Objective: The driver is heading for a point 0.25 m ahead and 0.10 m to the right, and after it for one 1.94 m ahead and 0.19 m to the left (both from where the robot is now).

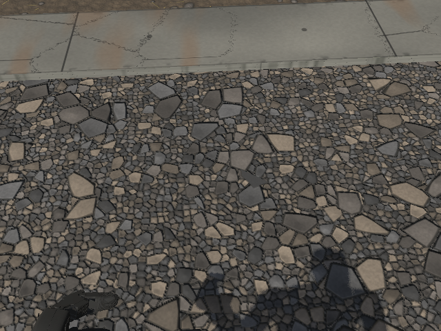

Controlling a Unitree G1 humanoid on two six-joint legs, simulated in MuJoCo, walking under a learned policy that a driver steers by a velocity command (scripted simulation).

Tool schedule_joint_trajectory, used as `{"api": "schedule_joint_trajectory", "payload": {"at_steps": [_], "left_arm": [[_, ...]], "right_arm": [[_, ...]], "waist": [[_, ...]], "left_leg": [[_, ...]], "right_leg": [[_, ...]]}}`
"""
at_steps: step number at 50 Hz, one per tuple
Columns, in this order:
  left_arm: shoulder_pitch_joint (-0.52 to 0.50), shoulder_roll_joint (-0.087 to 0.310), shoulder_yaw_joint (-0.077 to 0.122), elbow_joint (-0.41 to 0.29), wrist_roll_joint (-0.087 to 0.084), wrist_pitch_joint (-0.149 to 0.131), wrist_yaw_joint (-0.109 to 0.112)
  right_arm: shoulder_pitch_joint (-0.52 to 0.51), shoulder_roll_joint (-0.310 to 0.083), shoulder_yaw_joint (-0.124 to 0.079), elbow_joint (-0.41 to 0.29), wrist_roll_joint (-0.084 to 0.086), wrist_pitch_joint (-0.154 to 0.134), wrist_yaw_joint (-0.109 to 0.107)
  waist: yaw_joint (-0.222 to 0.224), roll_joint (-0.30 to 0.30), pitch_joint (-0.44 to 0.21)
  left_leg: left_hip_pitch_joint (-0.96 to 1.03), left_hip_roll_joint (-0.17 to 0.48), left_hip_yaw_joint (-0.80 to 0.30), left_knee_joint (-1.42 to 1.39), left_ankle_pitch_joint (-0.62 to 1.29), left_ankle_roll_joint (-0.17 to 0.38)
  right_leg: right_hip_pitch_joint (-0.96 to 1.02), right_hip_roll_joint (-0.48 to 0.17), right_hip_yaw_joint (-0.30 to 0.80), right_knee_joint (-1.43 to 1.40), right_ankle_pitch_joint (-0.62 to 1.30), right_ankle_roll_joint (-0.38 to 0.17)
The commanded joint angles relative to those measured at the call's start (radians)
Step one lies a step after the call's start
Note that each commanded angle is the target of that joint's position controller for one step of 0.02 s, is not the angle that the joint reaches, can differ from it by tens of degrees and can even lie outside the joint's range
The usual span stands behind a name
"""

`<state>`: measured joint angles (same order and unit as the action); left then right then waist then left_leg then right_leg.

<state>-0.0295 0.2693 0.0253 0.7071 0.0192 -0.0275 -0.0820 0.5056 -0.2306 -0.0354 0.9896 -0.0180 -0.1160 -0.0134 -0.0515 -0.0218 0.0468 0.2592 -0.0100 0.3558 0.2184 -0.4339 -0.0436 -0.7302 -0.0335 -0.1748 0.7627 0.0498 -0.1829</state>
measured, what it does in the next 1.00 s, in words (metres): walks ahead, turning left: right foot, then left foot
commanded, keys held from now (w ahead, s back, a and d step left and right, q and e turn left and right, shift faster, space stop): w+e+shift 0.14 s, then w+q+shift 0.86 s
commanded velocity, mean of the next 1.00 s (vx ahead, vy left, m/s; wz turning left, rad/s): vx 1.00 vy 0.00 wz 0.28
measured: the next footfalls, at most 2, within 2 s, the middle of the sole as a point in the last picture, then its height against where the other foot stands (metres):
right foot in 0.06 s outside the picture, level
left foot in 0.52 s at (219, 253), level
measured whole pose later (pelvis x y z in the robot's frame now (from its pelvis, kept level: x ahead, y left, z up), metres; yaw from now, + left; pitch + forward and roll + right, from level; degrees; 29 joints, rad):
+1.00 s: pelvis +0.96 -0.05 +0.00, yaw +19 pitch +3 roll -1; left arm 0.01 0.26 -0.03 0.59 0.06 -0.10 0.01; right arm 0.43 -0.36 -0.09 0.83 0.01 -0.06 0.01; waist -0.12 0.03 0.03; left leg -0.13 -0.13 -0.21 1.00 -0.45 0.13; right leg -0.53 -0.02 0.01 0.61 -0.14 0.03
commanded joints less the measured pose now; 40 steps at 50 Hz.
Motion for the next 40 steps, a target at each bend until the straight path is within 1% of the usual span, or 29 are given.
{"api": "schedule_joint_trajectory", "payload": {"at_steps": [1, 2, 3, 4, 5, 6, 7, 8, 10, 11, 14, 16, 18, 19, 21, 23, 24, 25, 26, 27, 28, 29, 30, 31, 33, 34, 35, 37, 40], "left_arm": [[0.289, 0.113, 0.036, 0.030, -0.005, -0.003, 0.013], [0.493, 0.157, 0.063, 0.088, -0.004, -0.003, 0.029], [0.595, 0.193, 0.094, 0.133, -0.011, -0.002, 0.052], [0.485, 0.260, 0.113, 0.133, -0.023, 0.008, 0.067], [0.453, 0.340, 0.125, 0.091, 0.010, 0.020, 0.062], [0.453, 0.299, 0.124, 0.071, 0.014, 0.020, 0.071], [0.427, 0.231, 0.111, 0.085, 0.009, 0.013, 0.077], [0.391, 0.186, 0.095, 0.094, 0.007, -0.002, 0.082], [0.342, 0.108, 0.062, 0.088, -0.002, -0.044, 0.094], [0.349, 0.098, 0.054, 0.097, -0.007, -0.063, 0.091], [0.428, 0.125, 0.060, 0.127, -0.010, -0.096, 0.069], [0.471, 0.107, 0.053, 0.139, -0.020, -0.108, 0.058], [0.508, 0.121, 0.050, 0.154, -0.019, -0.115, 0.062], [0.522, 0.128, 0.047, 0.160, -0.012, -0.121, 0.067], [0.531, 0.132, 0.040, 0.177, -0.002, -0.120, 0.084], [0.505, 0.175, 0.046, 0.171, 0.018, -0.105, 0.115], [0.471, 0.197, 0.052, 0.162, 0.033, -0.091, 0.129], [0.408, 0.217, 0.059, 0.142, 0.046, -0.075, 0.138], [0.293, 0.247, 0.070, 0.110, 0.041, -0.063, 0.141], [0.249, 0.117, 0.037, 0.076, 0.049, -0.082, 0.122], [0.346, 0.048, 0.013, -0.006, -0.010, -0.102, 0.100], [0.296, 0.090, -0.006, -0.026, 0.008, -0.123, 0.096], [0.241, 0.118, -0.005, -0.033, 0.018, -0.133, 0.085], [0.235, 0.109, -0.010, -0.038, 0.028, -0.132, 0.082], [0.234, 0.081, -0.025, -0.060, 0.065, -0.085, 0.072], [0.228, 0.073, -0.031, -0.074, 0.067, -0.063, 0.070], [0.178, 0.071, -0.038, -0.103, 0.066, -0.052, 0.067], [0.048, 0.066, -0.049, -0.160, 0.044, -0.052, 0.056], [-0.049, 0.041, -0.060, -0.190, 0.020, -0.057, 0.050]], "right_arm": [[-0.126, -0.261, -0.053, -0.113, -0.006, 0.021, -0.031], [-0.176, -0.274, -0.061, -0.137, -0.013, 0.039, -0.029], [-0.199, -0.261, -0.065, -0.144, -0.019, 0.051, -0.015], [-0.218, -0.105, -0.029, -0.196, -0.033, 0.041, 0.002], [-0.194, -0.104, -0.018, -0.323, -0.002, 0.014, 0.007], [-0.266, -0.137, -0.010, -0.338, -0.012, -0.016, 0.008], [-0.288, -0.156, -0.011, -0.329, -0.011, -0.027, 0.009], [-0.276, -0.140, -0.006, -0.312, -0.022, -0.017, 0.007], [-0.212, -0.104, 0.008, -0.274, -0.050, 0.032, 0.017], [-0.216, -0.089, 0.012, -0.273, -0.049, 0.050, 0.027], [-0.393, -0.076, 0.022, -0.330, -0.013, 0.063, 0.044], [-0.472, -0.061, 0.028, -0.346, 0.001, 0.057, 0.055], [-0.505, -0.053, 0.031, -0.344, 0.019, 0.058, 0.064], [-0.524, -0.049, 0.033, -0.355, 0.021, 0.050, 0.067], [-0.536, -0.087, 0.022, -0.348, 0.012, 0.042, 0.065], [-0.453, -0.140, 0.005, -0.318, 0.004, 0.045, 0.067], [-0.319, -0.175, -0.010, -0.276, 0.004, 0.051, 0.065], [-0.112, -0.210, -0.029, -0.209, 0.009, 0.058, 0.060], [0.131, -0.242, -0.054, -0.142, 0.006, 0.064, 0.049], [0.192, -0.276, -0.069, -0.102, 0.007, 0.078, 0.037], [0.047, -0.329, -0.083, -0.133, -0.009, 0.086, 0.037], [-0.028, -0.269, -0.082, -0.183, -0.004, 0.087, 0.037], [-0.054, -0.209, -0.069, -0.178, 0.002, 0.085, 0.033], [-0.080, -0.175, -0.061, -0.170, 0.000, 0.081, 0.031], [-0.101, -0.170, -0.049, -0.165, 0.008, 0.060, 0.019], [-0.105, -0.179, -0.049, -0.168, 0.012, 0.048, 0.023], [-0.109, -0.197, -0.054, -0.176, 0.015, 0.037, 0.027], [-0.097, -0.208, -0.061, -0.186, 0.017, 0.028, 0.027], [-0.040, -0.227, -0.077, -0.183, 0.034, 0.030, 0.034]], "waist": [[0.245, 0.146, -0.079], [0.331, 0.140, -0.167], [0.356, 0.065, -0.192], [0.220, -0.198, -0.077], [0.145, -0.211, -0.263], [0.166, -0.037, -0.220], [0.122, 0.087, -0.086], [0.063, 0.144, -0.034], [-0.006, 0.168, -0.009], [-0.013, 0.153, 0.006], [0.061, 0.080, 0.075], [0.109, 0.055, 0.073], [0.136, 0.034, 0.045], [0.138, 0.003, 0.071], [0.127, -0.023, 0.051], [0.059, -0.086, -0.035], [-0.016, -0.107, -0.105], [-0.116, -0.121, -0.180], [-0.267, -0.084, -0.222], [-0.223, 0.123, -0.210], [-0.048, 0.380, -0.310], [-0.075, 0.137, -0.274], [-0.039, -0.022, -0.164], [0.018, -0.104, -0.073], [0.089, -0.099, 0.011], [0.103, -0.068, 0.034], [0.098, -0.044, 0.061], [0.060, -0.001, 0.091], [-0.019, 0.051, 0.043]], "left_leg": [[-0.203, 0.273, -0.042, 0.353, 1.552, 0.049], [-0.278, 0.289, -0.076, 0.624, 1.489, 0.073], [-0.439, 0.209, -0.086, 0.982, 1.018, 0.076], [-0.797, 0.022, -0.132, 1.358, -0.005, 0.052], [-1.099, -0.032, -0.340, 1.508, -0.071, 0.022], [-1.178, 0.026, -0.433, 1.433, -0.006, 0.031], [-1.154, 0.068, -0.441, 1.315, 0.059, 0.035], [-1.079, 0.109, -0.431, 1.234, 0.086, 0.031], [-0.911, 0.170, -0.421, 1.110, 0.112, 0.012], [-0.873, 0.190, -0.409, 1.039, 0.112, 0.003], [-0.908, 0.201, -0.337, 0.779, 0.335, 0.040], [-0.866, 0.162, -0.282, 0.594, 0.521, 0.090], [-0.839, 0.099, -0.245, 0.500, 0.626, 0.132], [-0.845, 0.090, -0.247, 0.434, 0.644, 0.149], [-0.823, 0.018, -0.199, 0.375, 0.633, 0.178], [-0.737, -0.063, -0.176, 0.361, 0.543, 0.195], [-0.628, -0.106, -0.172, 0.373, 0.480, 0.205], [-0.460, -0.123, -0.187, 0.391, 0.419, 0.223], [-0.239, -0.070, -0.270, 0.319, 0.382, 0.283], [-0.011, 0.051, -0.430, 0.448, 0.326, 0.327], [0.219, 0.260, -1.060, 0.238, 0.139, 0.548], [0.139, 0.288, -1.170, 0.064, -0.013, 0.529], [-0.039, 0.265, -1.087, 0.016, -0.056, 0.477], [-0.225, 0.225, -1.002, -0.014, 0.025, 0.433], [-0.468, 0.132, -0.871, -0.044, 0.103, 0.398], [-0.558, 0.100, -0.825, -0.062, 0.121, 0.392], [-0.639, 0.067, -0.779, -0.089, 0.168, 0.390], [-0.728, 0.021, -0.722, -0.119, 0.286, 0.365], [-0.634, -0.008, -0.695, -0.073, 0.533, 0.293]], "right_leg": [[0.456, 0.122, -0.044, -0.014, -0.105, -0.053], [0.662, 0.135, 0.006, -0.041, -0.183, -0.084], [0.846, 0.121, 0.102, -0.122, -0.263, -0.114], [0.900, -0.020, 0.362, -0.112, -0.120, -0.150], [1.136, -0.169, 0.859, -0.327, -0.293, -0.350], [1.082, -0.229, 0.999, -0.512, -0.485, -0.317], [0.918, -0.209, 0.943, -0.556, -0.485, -0.266], [0.769, -0.185, 0.827, -0.553, -0.396, -0.224], [0.531, -0.117, 0.643, -0.569, -0.276, -0.171], [0.460, -0.093, 0.578, -0.587, -0.237, -0.153], [0.455, -0.022, 0.369, -0.648, 0.040, -0.066], [0.510, 0.023, 0.255, -0.662, 0.198, 0.017], [0.627, 0.002, 0.196, -0.712, 0.338, 0.066], [0.667, -0.029, 0.167, -0.706, 0.440, 0.084], [0.806, -0.052, 0.112, -0.662, 0.734, 0.121], [0.922, -0.095, 0.083, -0.524, 1.039, 0.152], [0.941, -0.113, 0.067, -0.354, 1.163, 0.167], [0.895, -0.123, 0.056, -0.112, 1.207, 0.173], [0.720, -0.087, 0.034, 0.290, 1.063, 0.175], [0.343, 0.062, 0.069, 0.709, -0.058, 0.157], [-0.103, 0.174, 0.213, 0.994, -0.560, 0.212], [-0.167, 0.089, 0.315, 0.916, -0.442, 0.175], [-0.126, 0.035, 0.320, 0.798, -0.358, 0.161], [-0.059, 0.001, 0.295, 0.692, -0.337, 0.160], [0.028, -0.043, 0.277, 0.582, -0.367, 0.194], [0.058, -0.061, 0.257, 0.501, -0.380, 0.208], [0.087, -0.071, 0.226, 0.402, -0.353, 0.220], [0.161, -0.070, 0.181, 0.179, -0.189, 0.239], [0.267, -0.016, 0.153, -0.070, 0.056, 0.229]]}}
Velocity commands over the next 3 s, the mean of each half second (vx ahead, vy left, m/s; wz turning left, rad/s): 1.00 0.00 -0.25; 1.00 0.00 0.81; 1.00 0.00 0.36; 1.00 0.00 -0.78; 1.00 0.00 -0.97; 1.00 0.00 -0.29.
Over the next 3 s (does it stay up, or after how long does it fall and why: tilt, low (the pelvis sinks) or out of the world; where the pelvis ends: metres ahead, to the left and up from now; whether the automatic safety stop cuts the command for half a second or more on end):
stays up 2.67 0.09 0.05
